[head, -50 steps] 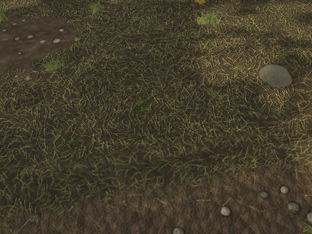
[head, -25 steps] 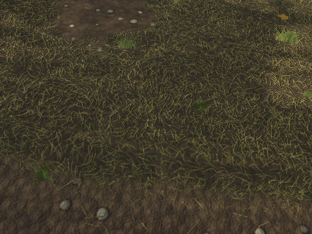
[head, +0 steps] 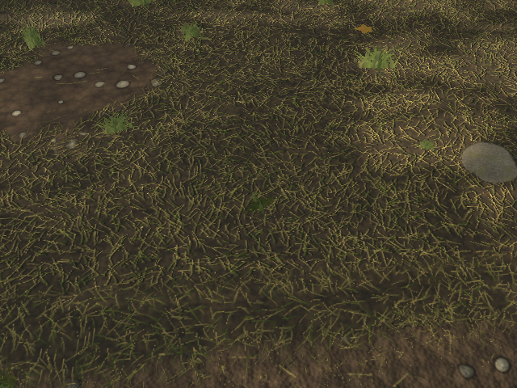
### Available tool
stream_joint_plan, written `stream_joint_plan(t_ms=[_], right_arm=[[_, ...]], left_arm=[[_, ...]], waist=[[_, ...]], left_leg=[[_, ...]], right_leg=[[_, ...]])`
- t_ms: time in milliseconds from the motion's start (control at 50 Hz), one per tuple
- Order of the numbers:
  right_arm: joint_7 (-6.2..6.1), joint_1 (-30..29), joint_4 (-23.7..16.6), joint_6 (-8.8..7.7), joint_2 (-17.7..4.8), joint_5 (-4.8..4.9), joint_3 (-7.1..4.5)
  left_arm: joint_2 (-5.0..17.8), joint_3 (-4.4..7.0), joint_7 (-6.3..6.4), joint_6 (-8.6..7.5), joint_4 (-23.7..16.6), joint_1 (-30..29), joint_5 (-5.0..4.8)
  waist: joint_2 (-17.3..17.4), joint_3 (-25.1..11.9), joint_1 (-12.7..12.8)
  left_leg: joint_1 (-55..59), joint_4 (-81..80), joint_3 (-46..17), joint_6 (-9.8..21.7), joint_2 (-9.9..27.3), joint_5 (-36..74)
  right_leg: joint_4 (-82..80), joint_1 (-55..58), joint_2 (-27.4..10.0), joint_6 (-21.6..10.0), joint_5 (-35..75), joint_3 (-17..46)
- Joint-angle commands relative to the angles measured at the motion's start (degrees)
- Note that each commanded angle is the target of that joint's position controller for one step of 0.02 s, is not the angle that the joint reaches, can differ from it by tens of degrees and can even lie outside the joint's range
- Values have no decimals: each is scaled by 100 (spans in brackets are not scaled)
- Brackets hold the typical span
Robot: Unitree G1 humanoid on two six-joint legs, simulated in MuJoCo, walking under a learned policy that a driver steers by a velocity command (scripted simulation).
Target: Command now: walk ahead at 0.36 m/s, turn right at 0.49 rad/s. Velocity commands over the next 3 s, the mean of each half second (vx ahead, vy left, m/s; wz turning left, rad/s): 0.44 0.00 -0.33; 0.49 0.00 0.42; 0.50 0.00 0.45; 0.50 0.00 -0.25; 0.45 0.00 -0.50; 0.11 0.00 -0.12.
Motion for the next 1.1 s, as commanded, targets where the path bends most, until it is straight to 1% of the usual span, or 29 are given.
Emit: stream_joint_plan(t_ms=[20, 60, 120, 160, 180, 200, 220, 240, 260, 280, 300, 320, 420, 520, 620, 660, 700, 720, 740, 760, 780, 800, 820, 840, 860, 880, 940, 1020, 1100], right_arm=[[4, -422, -416, -111, -825, -3, -197], [23, -402, -349, -93, -1007, 59, -242], [64, -220, -235, -53, -1257, 166, -311], [48, -232, -219, -35, -1204, 191, -286], [28, -113, -254, -59, -986, 97, -201], [33, -30, -555, -102, -319, -182, 5], [52, -125, -824, -275, -425, -18, 49], [84, -662, -894, -364, -976, 231, -94], [91, -798, -930, -429, -984, 248, -71], [51, -679, -779, -431, -908, 124, -53], [43, -533, -680, -382, -901, 27, -77], [73, -412, -580, -305, -879, 30, -83], [81, -755, -486, -78, -530, 15, 10], [222, -1519, -621, -158, -322, 121, 94], [440, -2148, -935, -212, -196, 139, 157], [526, -2163, -1038, -229, -213, 121, 150], [530, -1788, -1035, -192, -418, 88, 52], [498, -1191, -938, -169, -655, 90, -65], [424, -308, -799, -158, -942, 116, -211], [318, 548, -714, -94, -1574, 52, -399], [300, 543, -710, -114, -1465, 145, -352], [254, 572, -705, -79, -1063, 130, -251], [217, 265, -750, -63, -927, 112, -209], [205, -125, -811, -50, -853, 103, -179], [192, -422, -883, -57, -706, 71, -128], [174, -599, -958, -48, -692, 14, -111], [103, -731, -886, -69, -791, 48, -144], [5, -483, -716, 1, -976, 126, -214], [-21, -84, -566, 89, -969, 184, -224]], left_arm=[[243, -17, -169, -127, -712, -807, 41], [159, -75, -244, -114, -780, -893, 24], [398, 5, -271, -53, -885, -842, 5], [760, 237, -234, 9, -657, 41, 38], [1106, 438, -161, 61, -423, 985, 4], [1772, 569, -37, 97, -384, 1522, -30], [1861, 495, -100, -29, -644, 1455, 24], [1396, 378, -146, -137, -603, 1206, 55], [1195, 310, -144, -194, -573, 1003, 83], [965, 231, -134, -212, -599, 596, 112], [780, 163, -131, -230, -631, 297, 179], [692, 124, -116, -248, -642, 130, 233], [740, 113, -47, -411, -212, 379, 220], [837, 120, 33, -416, 91, 602, 218], [896, 165, 73, -293, 419, 959, 176], [958, 184, 116, -201, 453, 951, 172], [1125, 221, 207, -107, 408, 895, 178], [1194, 228, 252, -49, 378, 858, 202], [1203, 214, 290, -41, 314, 732, 190], [823, 74, 271, -168, 69, 1077, 300], [390, -111, 143, -360, 30, 1312, 350], [890, 9, 18, -536, -114, 723, 118], [899, -15, -30, -631, -328, 245, -27], [818, -38, -16, -678, -395, 56, 74], [852, 13, 18, -645, -378, 65, 208], [837, 22, 16, -581, -371, 202, 246], [634, -45, 65, -423, -327, 372, 301], [347, -169, 52, -443, -511, -566, 290], [605, -49, -10, -517, -609, -927, 133]], waist=[[527, 377, -89], [599, 291, -123], [728, 193, -1], [545, -298, 579], [321, -762, 1030], [-1243, -1051, 949], [-1383, -2055, 913], [-643, -1285, 1045], [-571, -725, 890], [-176, -465, 606], [-292, -324, 383], [-424, -268, 256], [-177, 73, 328], [-170, 363, 675], [-43, 604, 907], [-126, 462, 817], [-437, -26, 544], [-524, -431, 206], [-413, -890, -324], [537, -1767, -433], [1338, -2532, -176], [742, -2241, -483], [417, -1394, -394], [-100, -714, -109], [-124, -373, 127], [87, -209, 319], [274, -33, 509], [455, 5, 119], [652, -135, -21]], left_leg=[[474, -1480, -1003, 931, 1430, 1031], [165, -1395, -407, 783, 1262, 1254], [188, -1037, -188, 651, 1502, 1783], [-48, 418, 389, 349, 1344, 3528], [-751, 1813, 638, 117, 1108, 3510], [-2740, 4120, 670, -303, 500, -369], [-3813, 5323, -735, -358, -157, -1516], [-4450, 5559, -993, -268, 172, -933], [-4425, 5212, -904, -122, 409, -406], [-3991, 4776, -869, -107, 677, 21], [-3548, 4363, -890, -109, 835, 324], [-3226, 4235, -854, -125, 905, 531], [-3416, 3288, -715, -318, 880, 1619], [-3213, 1662, -570, -195, 587, 2969], [-3624, 834, -469, 50, 353, 2572], [-3486, 711, -231, 211, 163, 1990], [-2763, 814, 162, 431, -234, 1286], [-1977, 805, 239, 586, -432, 1108], [-481, 457, -13, 847, -394, 1598], [2069, 719, -2150, 1666, 999, 1786], [3418, -51, -4975, 2527, 2053, 1239], [3335, -374, -4594, 2189, 1828, 591], [2505, -517, -3800, 1927, 1648, 587], [1466, -705, -3309, 1774, 1410, 1061], [735, -857, -2913, 1692, 1198, 1620], [176, -1016, -2772, 1725, 1074, 1944], [-814, -1201, -2197, 1730, 835, 2594], [-1390, -1022, -1643, 1269, 315, 1988], [-762, -536, -2320, 1026, 566, 1095]], right_leg=[[-630, -999, -381, 120, 732, -91], [-1363, -221, -235, 132, 1012, -391], [-1929, 521, 61, -87, 1052, -713], [-2407, 1980, 523, -413, 1180, -989], [-2410, 3332, 608, -637, 1123, -753], [-2956, 4712, -927, -1331, 552, 1911], [-4306, 5321, -1788, -2179, -1160, 4970], [-4580, 4945, -1736, -1917, -1397, 4446], [-4501, 4264, -1523, -1758, -960, 3646], [-4392, 3508, -1305, -1552, -119, 2898], [-4414, 2937, -1063, -1443, 582, 2322], [-4550, 2579, -934, -1392, 998, 1990], [-4925, 2332, -785, -1275, 2448, 773], [-5171, 2574, -661, -845, 2492, -44], [-4876, 3685, -1005, -802, 3215, -351], [-4428, 4062, -1085, -746, 4501, -479], [-3529, 4296, -1059, -631, 6835, -628], [-2663, 4209, -1001, -565, 7551, -710], [-1423, 3430, -860, -394, 7172, -879], [798, 1188, -333, -44, 4636, -954], [2376, -553, 824, 230, -931, -70], [2607, -1214, 440, 117, -706, 621], [2219, -1421, 151, 45, -286, 541], [1576, -1289, -38, 31, -27, 402], [1102, -950, -203, 82, 145, 351], [955, -628, -250, 165, 210, 320], [74, -247, -294, 480, 441, 74], [-1850, 478, 52, 610, 2280, -118], [-2755, 782, 221, 511, 2501, 179]])
Next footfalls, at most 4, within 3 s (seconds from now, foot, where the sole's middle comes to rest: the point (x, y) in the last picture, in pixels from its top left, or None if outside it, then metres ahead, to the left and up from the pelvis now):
0.18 right None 0.21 -0.18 -0.77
0.74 left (273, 357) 0.57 -0.04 -0.77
1.18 right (333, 261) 0.86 -0.24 -0.77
1.68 left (223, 222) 1.02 0.09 -0.77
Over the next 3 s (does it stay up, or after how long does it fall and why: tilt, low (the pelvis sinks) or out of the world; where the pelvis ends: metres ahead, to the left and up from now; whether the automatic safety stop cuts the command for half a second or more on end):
stays up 1.46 -0.03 0.00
